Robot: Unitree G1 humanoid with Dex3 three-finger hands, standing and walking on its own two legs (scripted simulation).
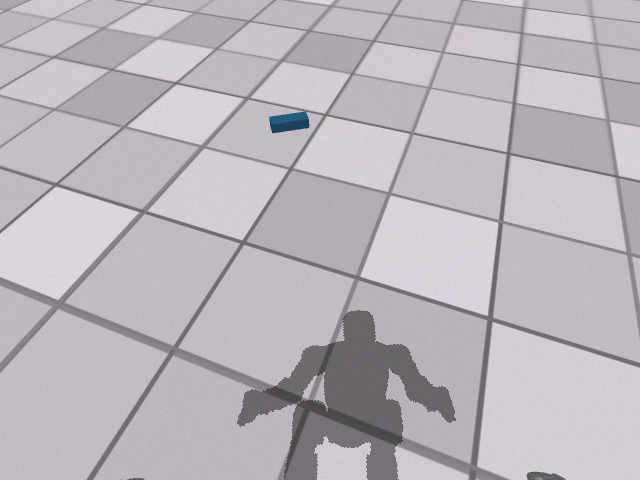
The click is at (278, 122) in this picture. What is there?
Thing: lying carton
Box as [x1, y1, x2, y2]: [269, 112, 308, 132]
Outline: 306,113 299,112 269,117 272,132 308,127 308,118
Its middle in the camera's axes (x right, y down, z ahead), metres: -0.17 -0.65 +2.10
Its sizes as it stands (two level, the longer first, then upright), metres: 0.205 0.074 0.056
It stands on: the floor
